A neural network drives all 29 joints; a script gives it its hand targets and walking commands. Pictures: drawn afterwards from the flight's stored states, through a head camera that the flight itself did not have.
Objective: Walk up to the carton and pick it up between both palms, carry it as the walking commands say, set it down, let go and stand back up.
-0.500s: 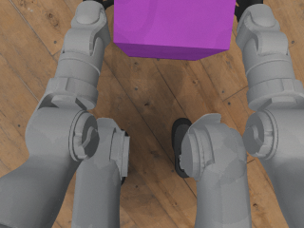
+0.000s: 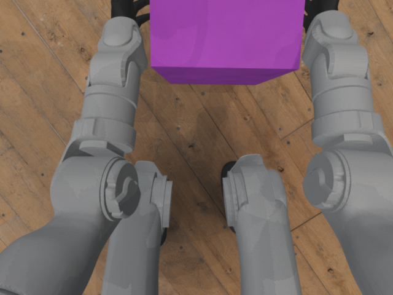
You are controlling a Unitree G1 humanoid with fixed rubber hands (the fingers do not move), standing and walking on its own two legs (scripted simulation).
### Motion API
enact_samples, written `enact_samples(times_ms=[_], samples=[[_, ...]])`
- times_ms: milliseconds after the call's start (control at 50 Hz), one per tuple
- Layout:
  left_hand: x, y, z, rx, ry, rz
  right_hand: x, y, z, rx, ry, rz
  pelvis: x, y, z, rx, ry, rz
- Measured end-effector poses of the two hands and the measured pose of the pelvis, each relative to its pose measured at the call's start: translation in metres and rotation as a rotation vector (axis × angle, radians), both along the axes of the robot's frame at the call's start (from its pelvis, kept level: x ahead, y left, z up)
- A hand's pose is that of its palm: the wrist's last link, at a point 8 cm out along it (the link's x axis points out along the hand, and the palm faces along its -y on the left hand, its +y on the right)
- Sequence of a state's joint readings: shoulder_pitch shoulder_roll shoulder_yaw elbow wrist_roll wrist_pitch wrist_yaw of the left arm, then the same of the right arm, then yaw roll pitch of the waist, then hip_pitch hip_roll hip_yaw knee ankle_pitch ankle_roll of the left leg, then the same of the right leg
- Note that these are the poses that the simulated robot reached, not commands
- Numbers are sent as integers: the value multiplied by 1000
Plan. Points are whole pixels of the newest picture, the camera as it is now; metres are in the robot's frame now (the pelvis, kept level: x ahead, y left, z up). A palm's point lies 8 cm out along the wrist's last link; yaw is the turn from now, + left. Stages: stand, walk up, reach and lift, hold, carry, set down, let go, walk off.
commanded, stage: reach and lift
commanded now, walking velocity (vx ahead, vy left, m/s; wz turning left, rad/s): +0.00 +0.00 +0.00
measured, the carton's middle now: (218, 28) +0.55 -0.08 -0.20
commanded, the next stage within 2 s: none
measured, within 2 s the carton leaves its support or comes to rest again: neither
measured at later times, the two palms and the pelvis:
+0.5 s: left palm (104, 9) +0.54 +0.07 -0.06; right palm (339, 5) +0.51 -0.22 -0.06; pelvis +0.00 +0.00 +0.04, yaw +0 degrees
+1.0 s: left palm out of the picture +0.52 +0.08 +0.02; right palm out of the picture +0.50 -0.21 +0.02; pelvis +0.00 +0.00 +0.10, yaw -1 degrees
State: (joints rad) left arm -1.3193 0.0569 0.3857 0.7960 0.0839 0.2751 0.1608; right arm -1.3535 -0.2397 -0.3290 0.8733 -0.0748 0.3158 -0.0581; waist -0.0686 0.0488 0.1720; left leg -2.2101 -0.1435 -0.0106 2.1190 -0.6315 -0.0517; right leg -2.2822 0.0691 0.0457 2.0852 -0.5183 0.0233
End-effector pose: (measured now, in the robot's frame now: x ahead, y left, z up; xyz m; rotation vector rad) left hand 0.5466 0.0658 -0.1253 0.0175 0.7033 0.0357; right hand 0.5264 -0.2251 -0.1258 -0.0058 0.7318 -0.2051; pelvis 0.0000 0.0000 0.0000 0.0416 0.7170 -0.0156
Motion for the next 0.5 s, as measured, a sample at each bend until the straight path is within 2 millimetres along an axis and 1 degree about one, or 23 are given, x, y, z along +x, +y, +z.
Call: enact_samples(times_ms=[260, 500], samples=[[-2, 7, 28, -4, -11, 17, -2, 7, 25, 10, -12, -2, 3, -5, 18, 11, 33, -2], [-11, 9, 68, -12, -19, 20, -12, 9, 66, 16, -21, -18, 0, -2, 44, 4, 42, -5]])
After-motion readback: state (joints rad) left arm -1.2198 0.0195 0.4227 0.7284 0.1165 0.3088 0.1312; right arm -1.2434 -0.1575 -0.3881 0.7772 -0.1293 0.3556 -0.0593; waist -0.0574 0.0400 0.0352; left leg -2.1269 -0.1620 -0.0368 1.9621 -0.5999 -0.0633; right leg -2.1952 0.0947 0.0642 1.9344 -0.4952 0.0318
